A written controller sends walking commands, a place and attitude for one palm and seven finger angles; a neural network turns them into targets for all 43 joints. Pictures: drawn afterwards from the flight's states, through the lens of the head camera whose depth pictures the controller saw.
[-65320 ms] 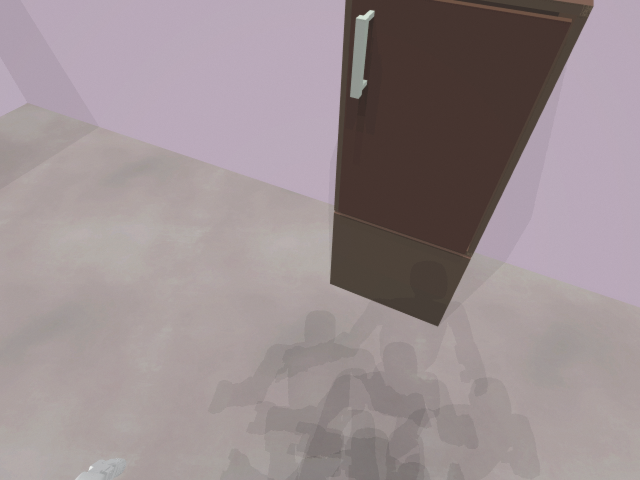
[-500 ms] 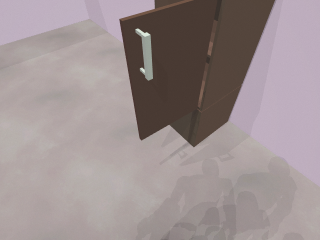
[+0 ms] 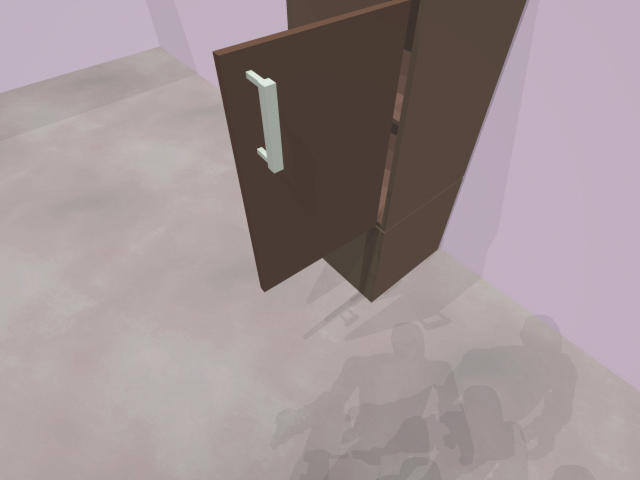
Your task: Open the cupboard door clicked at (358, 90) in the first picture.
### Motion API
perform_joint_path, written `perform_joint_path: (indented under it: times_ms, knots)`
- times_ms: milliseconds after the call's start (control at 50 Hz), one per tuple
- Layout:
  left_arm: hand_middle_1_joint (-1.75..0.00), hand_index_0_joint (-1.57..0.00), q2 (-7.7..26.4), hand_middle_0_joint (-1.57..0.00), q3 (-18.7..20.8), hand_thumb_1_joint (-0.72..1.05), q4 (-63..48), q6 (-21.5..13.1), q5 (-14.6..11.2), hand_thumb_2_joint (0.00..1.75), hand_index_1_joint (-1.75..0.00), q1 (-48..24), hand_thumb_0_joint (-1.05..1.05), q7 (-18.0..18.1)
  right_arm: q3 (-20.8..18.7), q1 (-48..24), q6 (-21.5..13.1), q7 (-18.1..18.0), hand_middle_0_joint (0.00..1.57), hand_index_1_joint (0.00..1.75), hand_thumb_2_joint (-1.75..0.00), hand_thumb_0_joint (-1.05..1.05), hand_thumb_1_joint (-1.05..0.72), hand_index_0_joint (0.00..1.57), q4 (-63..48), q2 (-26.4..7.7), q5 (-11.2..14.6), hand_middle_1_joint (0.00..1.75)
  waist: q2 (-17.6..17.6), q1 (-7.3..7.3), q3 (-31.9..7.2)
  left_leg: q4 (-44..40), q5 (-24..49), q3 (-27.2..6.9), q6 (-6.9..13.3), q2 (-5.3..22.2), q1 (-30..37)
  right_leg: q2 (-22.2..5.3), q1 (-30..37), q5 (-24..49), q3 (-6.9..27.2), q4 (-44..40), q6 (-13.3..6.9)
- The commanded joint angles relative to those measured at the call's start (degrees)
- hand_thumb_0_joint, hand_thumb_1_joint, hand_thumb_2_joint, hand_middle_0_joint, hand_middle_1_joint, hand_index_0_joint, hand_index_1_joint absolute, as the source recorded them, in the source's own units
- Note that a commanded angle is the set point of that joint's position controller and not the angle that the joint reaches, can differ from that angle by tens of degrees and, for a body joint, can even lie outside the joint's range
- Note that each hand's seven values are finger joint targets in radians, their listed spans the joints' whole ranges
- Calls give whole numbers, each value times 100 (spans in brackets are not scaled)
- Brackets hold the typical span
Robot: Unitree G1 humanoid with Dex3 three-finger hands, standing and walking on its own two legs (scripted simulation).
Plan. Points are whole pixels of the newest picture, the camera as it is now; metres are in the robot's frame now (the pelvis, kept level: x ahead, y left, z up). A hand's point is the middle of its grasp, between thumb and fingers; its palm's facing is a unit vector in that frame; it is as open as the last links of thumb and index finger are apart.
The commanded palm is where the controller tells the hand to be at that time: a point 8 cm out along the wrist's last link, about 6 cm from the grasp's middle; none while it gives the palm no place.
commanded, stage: look to check the result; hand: left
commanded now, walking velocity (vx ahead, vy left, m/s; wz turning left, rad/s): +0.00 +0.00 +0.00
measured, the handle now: (264, 123) +0.60 +0.12 +0.13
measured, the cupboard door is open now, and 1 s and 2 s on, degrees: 86 86 86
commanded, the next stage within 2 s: stand and wait in 0.50 s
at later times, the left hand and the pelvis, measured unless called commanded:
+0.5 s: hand out of the picture +0.05 +0.23 -0.16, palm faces +0.00 -0.95 -0.31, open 7.4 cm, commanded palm none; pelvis +0.01 +0.00 +0.00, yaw -1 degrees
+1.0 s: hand out of the picture +0.08 +0.24 -0.16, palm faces -0.02 -0.95 -0.32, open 7.4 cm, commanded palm none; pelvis +0.02 +0.01 +0.00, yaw -1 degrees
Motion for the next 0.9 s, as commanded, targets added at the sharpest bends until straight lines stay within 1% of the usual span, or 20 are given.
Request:
perform_joint_path:
  times_ms: [0, 40, 60, 120, 200, 220, 280, 320, 360, 460, 540, 560, 580, 620, 640, 680, 740, 800, 820, 880]
  knots:
    - [-30, -20, 1140, -20, 203, 90, -236, -62, -13, 90, -30, 124, 0, 56, -149, -107, -117, -67, 20, 30, -90, 0, -90, 20, -264, -832, -12, 30, -33, 55, -273, -122, 917, -388, 214, 530, 390, -974, -273, 1477, 676, -534, 41]
    - [-30, -20, 1147, -20, 198, 90, -213, -59, -17, 90, -30, 125, 0, 54, -148, -101, -112, -72, 20, 30, -90, 0, -90, 20, -254, -870, -13, 30, -7, 55, -312, -139, 894, -389, 214, 543, 429, -975, -256, 1425, 691, -554, 29]
    - [-30, -20, 1178, -20, 206, 90, -209, -63, -12, 90, -30, 146, 0, 57, -145, -118, -107, -78, 20, 30, -90, 0, -90, 20, -272, -892, 0, 30, -97, 67, -272, -110, 877, -373, 221, 540, 429, -954, -284, 1439, 693, -593, 60]
    - [-30, -20, 1200, -20, 193, 90, -197, -54, -19, 90, -30, 106, 0, 49, -147, -113, -103, -73, 20, 30, -90, 0, -90, 20, -255, -921, -6, 30, -1, 47, -258, -158, 845, -388, 208, 555, 432, -958, -278, 1345, 707, -595, 34]
    - [-30, -20, 1206, -20, 169, 90, -160, -44, -23, 90, -30, 116, 0, 41, -141, -126, -98, -71, 20, 30, -90, 0, -90, 20, -247, -946, -5, 30, -82, 51, -229, -193, 805, -414, 221, 568, 478, -950, -327, 1181, 682, -632, 31]
    - [-30, -20, 1224, -20, 173, 90, -161, -48, -20, 90, -30, 101, 0, 40, -145, -124, -100, -71, 20, 30, -90, 0, -90, 20, -255, -968, -3, 30, -44, 42, -279, -210, 816, -417, 223, 582, 497, -940, -299, 1179, 713, -629, 25]
    - [-30, -20, 1268, -20, 172, 90, -160, -57, -19, 90, -30, 97, 0, 42, -154, -149, -105, -69, 20, 30, -90, 0, -90, 20, -258, -1000, 3, 30, -140, 42, -303, -206, 876, -411, 228, 589, 539, -956, -284, 1295, 676, -622, 38]
    - [-30, -20, 1256, -20, 158, 90, -152, -53, -20, 90, -30, 111, 0, 40, -145, -179, -102, -65, 20, 30, -90, 0, -90, 20, -250, -992, 5, 30, -107, 47, -245, -237, 857, -419, 229, 589, 552, -945, -330, 1240, 692, -644, 45]
    - [-30, -20, 1291, -20, 166, 90, -161, -66, -14, 90, -30, 122, 0, 42, -154, -198, -107, -65, 20, 30, -90, 0, -90, 20, -259, -1038, 19, 30, -152, 55, -315, -227, 885, -417, 241, 595, 602, -942, -312, 1256, 687, -652, 49]
    - [-30, -20, 1304, -20, 164, 90, -162, -71, -9, 90, -30, 98, 0, 35, -154, -257, -121, -61, 20, 30, -90, 0, -90, 20, -264, -1056, 19, 30, -86, 62, -318, -297, 858, -448, 245, 605, 631, -931, -318, 1127, 703, -673, 41]
    - [-30, -20, 1318, -20, 160, 90, -157, -75, -8, 90, -30, 57, 0, 33, -158, -293, -134, -55, 20, 30, -90, 0, -90, 20, -263, -1066, 8, 30, -89, 53, -337, -330, 933, -455, 244, 615, 648, -954, -293, 1219, 710, -665, 46]
    - [-30, -20, 1346, -20, 172, 90, -168, -84, -4, 90, -30, 74, 0, 36, -158, -292, -137, -56, 20, 30, -90, 0, -90, 20, -270, -1078, 21, 30, -156, 65, -344, -326, 926, -448, 249, 611, 655, -946, -285, 1231, 706, -686, 52]
    - [-30, -20, 1324, -20, 156, 90, -164, -75, -8, 90, -30, 50, 0, 31, -160, -316, -135, -52, 20, 30, -90, 0, -90, 20, -274, -1077, 9, 30, -64, 50, -285, -345, 877, -455, 238, 605, 636, -959, -325, 1156, 703, -678, 48]
    - [-30, -20, 1341, -20, 158, 90, -175, -81, -8, 90, -30, 27, 0, 30, -159, -307, -138, -50, 20, 30, -90, 0, -90, 20, -267, -1094, 6, 30, -96, 45, -320, -356, 914, -462, 238, 615, 636, -952, -287, 1192, 710, -675, 44]
    - [-30, -20, 1337, -20, 161, 90, -165, -83, -5, 90, -30, 35, 0, 28, -158, -325, -149, -51, 20, 30, -90, 0, -90, 20, -276, -1095, 8, 30, -38, 54, -362, -355, 993, -463, 245, 614, 665, -966, -262, 1279, 714, -662, 48]
    - [-30, -20, 1365, -20, 166, 90, -177, -84, -3, 90, -30, 15, 0, 30, -159, -332, -150, -50, 20, 30, -90, 0, -90, 20, -278, -1093, 14, 30, -25, 54, -317, -350, 995, -459, 244, 613, 641, -965, -262, 1304, 714, -667, 52]
    - [-30, -20, 1379, -20, 161, 90, -178, -91, -8, 90, -30, 18, 0, 32, -165, -334, -155, -51, 20, 30, -90, 0, -90, 20, -279, -1127, 8, 30, -104, 53, -418, -342, 1078, -458, 248, 618, 723, -974, -222, 1422, 712, -656, 56]
    - [-30, -20, 1392, -20, 167, 90, -196, -92, -6, 90, -30, -12, 0, 32, -163, -337, -156, -49, 20, 30, -90, 0, -90, 20, -272, -1133, 10, 30, -23, 50, -364, -354, 1079, -447, 240, 616, 678, -972, -207, 1445, 726, -669, 58]
    - [-30, -20, 1417, -20, 170, 90, -199, -93, -8, 90, -30, -2, 0, 33, -160, -335, -159, -51, 20, 30, -90, 0, -90, 20, -281, -1143, 15, 30, -91, 53, -383, -358, 1110, -453, 244, 621, 691, -974, -185, 1479, 719, -662, 61]
    - [-30, -20, 1415, -20, 157, 90, -187, -88, -11, 90, -30, -6, 0, 32, -162, -339, -154, -49, 20, 30, -90, 0, -90, 20, -276, -1161, 14, 30, -50, 52, -375, -368, 1040, -451, 240, 623, 714, -977, -207, 1377, 719, -681, 55]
